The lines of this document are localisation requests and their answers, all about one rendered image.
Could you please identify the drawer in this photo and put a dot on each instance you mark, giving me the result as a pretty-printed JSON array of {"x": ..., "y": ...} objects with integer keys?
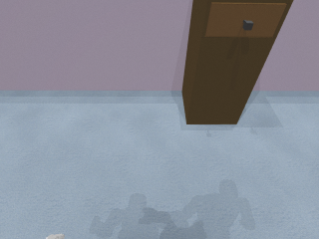
[{"x": 226, "y": 18}]

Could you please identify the cabinet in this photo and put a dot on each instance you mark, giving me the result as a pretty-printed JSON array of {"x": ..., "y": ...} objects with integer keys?
[{"x": 220, "y": 72}]

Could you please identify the handle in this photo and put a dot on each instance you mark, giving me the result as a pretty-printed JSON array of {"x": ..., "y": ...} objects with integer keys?
[{"x": 247, "y": 25}]

